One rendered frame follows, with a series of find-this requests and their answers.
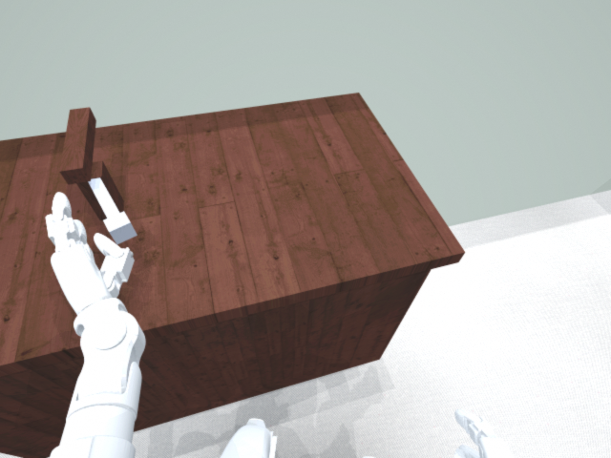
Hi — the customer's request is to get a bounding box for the tap lever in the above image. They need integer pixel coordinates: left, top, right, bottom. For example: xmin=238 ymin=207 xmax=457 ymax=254
xmin=88 ymin=177 xmax=137 ymax=244

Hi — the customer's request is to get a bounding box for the robot left hand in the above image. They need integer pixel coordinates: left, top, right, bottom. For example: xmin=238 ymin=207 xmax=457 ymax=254
xmin=45 ymin=192 xmax=135 ymax=316

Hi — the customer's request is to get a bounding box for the robot right hand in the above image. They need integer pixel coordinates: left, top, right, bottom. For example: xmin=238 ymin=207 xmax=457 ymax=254
xmin=454 ymin=409 xmax=514 ymax=458

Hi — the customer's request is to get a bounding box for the counter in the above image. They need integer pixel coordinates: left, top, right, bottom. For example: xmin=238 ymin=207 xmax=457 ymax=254
xmin=0 ymin=93 xmax=465 ymax=458

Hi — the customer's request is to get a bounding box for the robot left shin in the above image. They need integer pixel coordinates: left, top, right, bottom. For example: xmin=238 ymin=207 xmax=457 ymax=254
xmin=246 ymin=419 xmax=266 ymax=428

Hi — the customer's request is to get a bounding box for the robot left thigh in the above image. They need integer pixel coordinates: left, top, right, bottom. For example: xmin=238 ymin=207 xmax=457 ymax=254
xmin=221 ymin=426 xmax=277 ymax=458

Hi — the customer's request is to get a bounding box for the robot left forearm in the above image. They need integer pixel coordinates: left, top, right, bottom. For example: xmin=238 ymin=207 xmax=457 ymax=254
xmin=50 ymin=298 xmax=146 ymax=458

